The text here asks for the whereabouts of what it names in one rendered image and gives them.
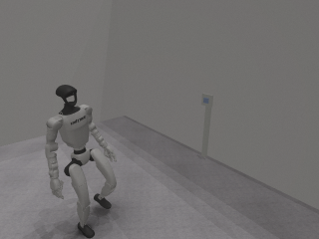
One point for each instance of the left robot upper arm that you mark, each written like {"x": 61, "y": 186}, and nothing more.
{"x": 89, "y": 110}

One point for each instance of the robot right hand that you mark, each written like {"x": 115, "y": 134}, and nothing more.
{"x": 57, "y": 185}

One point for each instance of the robot right forearm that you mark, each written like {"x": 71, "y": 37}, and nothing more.
{"x": 52, "y": 162}

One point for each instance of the robot head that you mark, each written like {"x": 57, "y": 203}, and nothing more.
{"x": 64, "y": 92}

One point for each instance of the robot left foot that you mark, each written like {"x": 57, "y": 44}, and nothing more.
{"x": 103, "y": 202}

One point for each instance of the robot left forearm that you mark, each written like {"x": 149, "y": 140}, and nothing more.
{"x": 95, "y": 133}

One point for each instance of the right robot upper arm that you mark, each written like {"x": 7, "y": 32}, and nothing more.
{"x": 53, "y": 124}

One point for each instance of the panel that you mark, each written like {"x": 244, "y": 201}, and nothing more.
{"x": 206, "y": 125}

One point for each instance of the robot left hand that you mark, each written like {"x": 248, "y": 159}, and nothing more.
{"x": 109, "y": 153}

